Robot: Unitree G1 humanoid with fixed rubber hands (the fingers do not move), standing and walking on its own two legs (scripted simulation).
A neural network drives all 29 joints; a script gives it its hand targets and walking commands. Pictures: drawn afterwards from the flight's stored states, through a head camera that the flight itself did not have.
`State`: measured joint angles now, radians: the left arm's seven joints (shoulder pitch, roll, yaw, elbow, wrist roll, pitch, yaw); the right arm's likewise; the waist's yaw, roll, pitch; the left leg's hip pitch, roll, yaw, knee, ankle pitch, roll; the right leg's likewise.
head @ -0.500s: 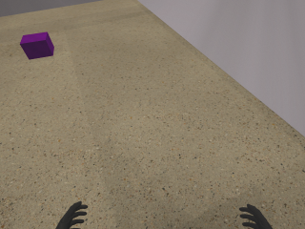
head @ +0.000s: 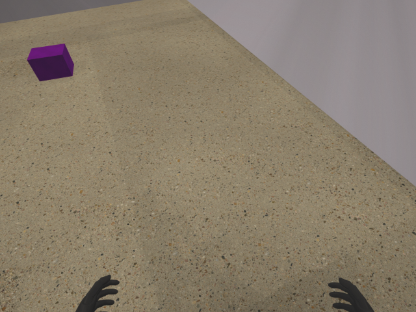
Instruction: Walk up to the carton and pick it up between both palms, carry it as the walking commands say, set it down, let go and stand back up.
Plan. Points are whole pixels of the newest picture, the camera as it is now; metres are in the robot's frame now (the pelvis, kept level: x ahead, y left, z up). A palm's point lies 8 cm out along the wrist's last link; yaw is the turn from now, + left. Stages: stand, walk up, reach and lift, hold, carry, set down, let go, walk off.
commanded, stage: stand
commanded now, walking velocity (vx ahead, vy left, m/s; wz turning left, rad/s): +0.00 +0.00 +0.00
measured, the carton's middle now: (52, 62) +2.26 +1.59 -0.65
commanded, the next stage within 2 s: walk up in 0.88 s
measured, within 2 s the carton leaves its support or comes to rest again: neither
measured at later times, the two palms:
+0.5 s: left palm out of the picture +0.13 +0.27 -0.08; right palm out of the picture +0.14 -0.26 -0.08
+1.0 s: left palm out of the picture +0.11 +0.27 -0.08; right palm out of the picture +0.12 -0.26 -0.08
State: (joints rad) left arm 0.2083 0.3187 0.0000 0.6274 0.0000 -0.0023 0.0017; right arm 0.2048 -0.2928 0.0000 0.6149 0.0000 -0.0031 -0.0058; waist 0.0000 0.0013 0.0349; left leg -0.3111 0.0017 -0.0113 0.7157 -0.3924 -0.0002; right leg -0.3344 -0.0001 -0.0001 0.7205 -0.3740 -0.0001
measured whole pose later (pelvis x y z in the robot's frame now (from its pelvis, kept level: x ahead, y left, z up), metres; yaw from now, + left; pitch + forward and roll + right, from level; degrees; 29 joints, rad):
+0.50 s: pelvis +0.00 +0.00 +0.00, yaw +0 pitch -1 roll +0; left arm 0.21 0.33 0.00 0.66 0.00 0.00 0.00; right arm 0.20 -0.30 0.00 0.62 0.00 0.00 -0.01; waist 0.00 0.00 0.03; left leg -0.31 0.00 -0.01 0.72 -0.39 0.00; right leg -0.33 0.00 0.00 0.72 -0.37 0.00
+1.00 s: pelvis -0.02 +0.00 +0.00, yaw +0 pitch -2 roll +0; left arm 0.21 0.33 0.00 0.69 0.00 0.00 0.00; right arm 0.20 -0.30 0.00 0.65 0.00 0.00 0.00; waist 0.00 0.00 0.03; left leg -0.31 0.00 -0.01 0.72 -0.37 0.00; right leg -0.33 0.00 0.00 0.72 -0.35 0.00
